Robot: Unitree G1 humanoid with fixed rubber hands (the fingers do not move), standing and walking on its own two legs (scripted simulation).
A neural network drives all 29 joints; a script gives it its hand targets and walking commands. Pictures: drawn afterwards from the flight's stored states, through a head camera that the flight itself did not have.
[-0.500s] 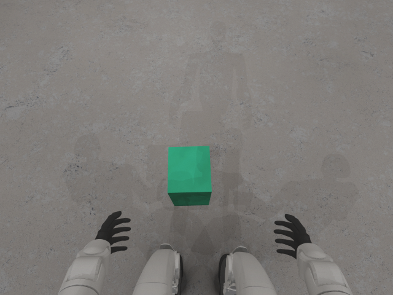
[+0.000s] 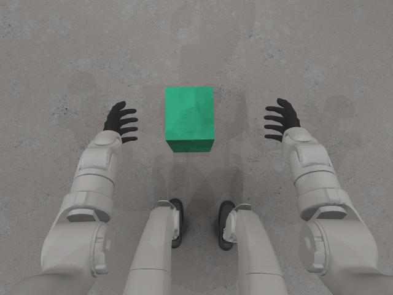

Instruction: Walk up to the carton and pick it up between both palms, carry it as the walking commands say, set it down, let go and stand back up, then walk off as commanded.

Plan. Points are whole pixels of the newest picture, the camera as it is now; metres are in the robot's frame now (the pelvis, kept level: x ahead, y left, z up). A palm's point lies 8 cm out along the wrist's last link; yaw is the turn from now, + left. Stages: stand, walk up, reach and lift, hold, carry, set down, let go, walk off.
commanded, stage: reach and lift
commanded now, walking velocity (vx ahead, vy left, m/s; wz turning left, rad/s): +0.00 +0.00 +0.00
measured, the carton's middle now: (190, 124) +0.54 +0.06 -0.54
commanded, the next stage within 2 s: none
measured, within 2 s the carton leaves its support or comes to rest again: neither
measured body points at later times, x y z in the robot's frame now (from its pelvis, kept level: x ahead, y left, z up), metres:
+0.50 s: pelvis +0.02 +0.00 -0.02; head +0.34 -0.01 +0.29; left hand +0.53 +0.20 -0.14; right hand +0.56 -0.16 -0.15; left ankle +0.10 +0.12 -0.65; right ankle +0.10 -0.11 -0.65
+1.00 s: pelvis +0.00 -0.01 -0.08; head +0.39 +0.01 +0.13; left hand +0.55 +0.20 -0.27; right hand +0.58 -0.15 -0.26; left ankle +0.10 +0.12 -0.65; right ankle +0.10 -0.12 -0.65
